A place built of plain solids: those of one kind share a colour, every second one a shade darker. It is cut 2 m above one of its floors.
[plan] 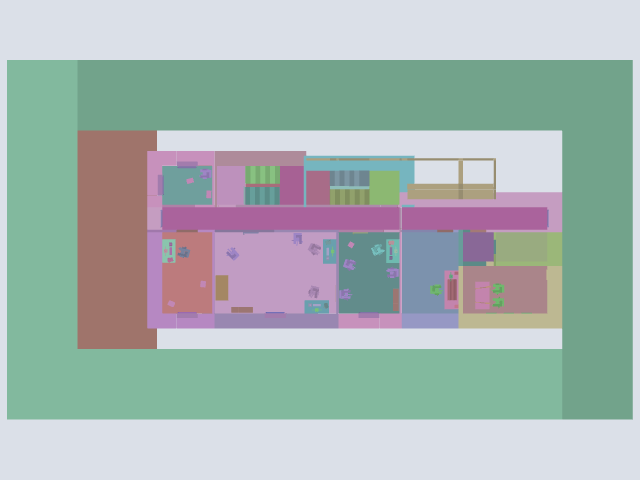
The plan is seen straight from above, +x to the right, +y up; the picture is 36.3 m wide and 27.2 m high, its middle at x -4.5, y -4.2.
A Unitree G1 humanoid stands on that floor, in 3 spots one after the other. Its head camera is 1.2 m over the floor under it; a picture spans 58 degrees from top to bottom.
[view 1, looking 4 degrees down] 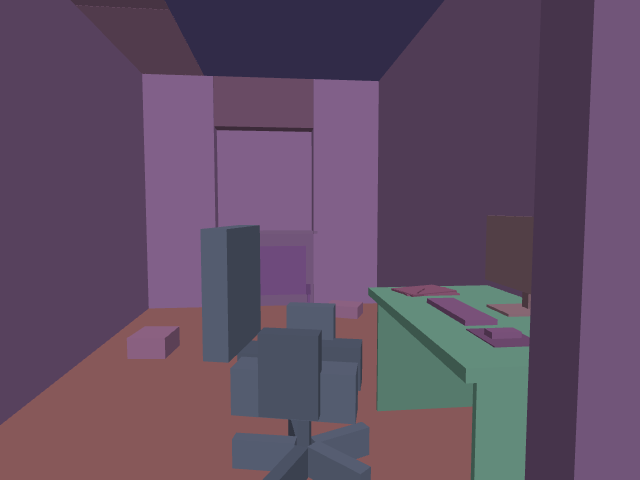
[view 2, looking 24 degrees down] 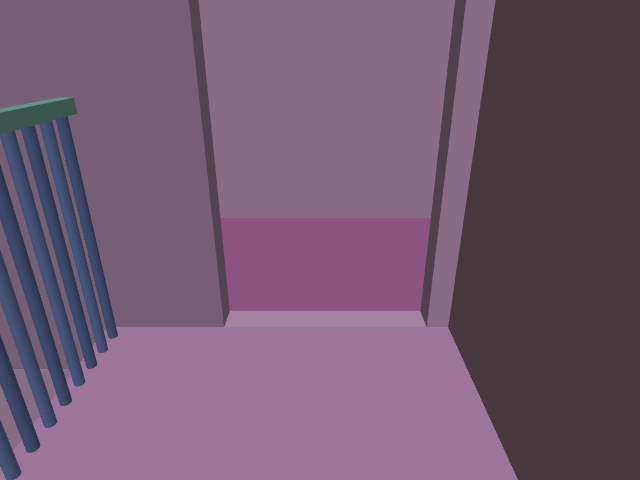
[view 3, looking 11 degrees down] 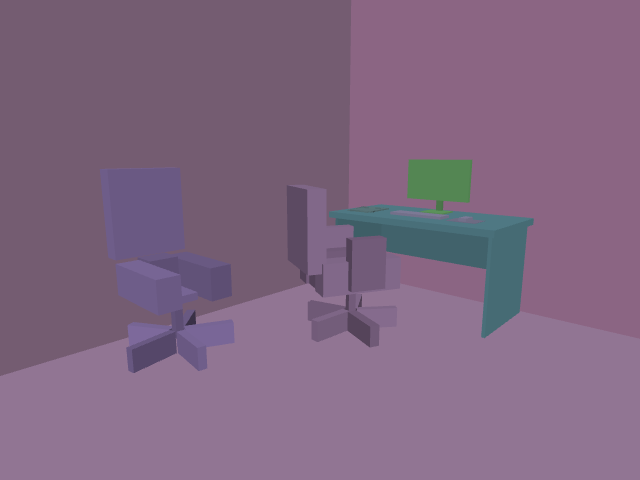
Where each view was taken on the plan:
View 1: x -12.14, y -2.98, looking -96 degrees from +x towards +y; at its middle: wall_reception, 5.43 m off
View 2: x -9.73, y -0.51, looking -90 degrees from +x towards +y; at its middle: floor_corr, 2.95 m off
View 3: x -7.03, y -6.57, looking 43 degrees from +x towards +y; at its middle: desk_newsroom_chair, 2.64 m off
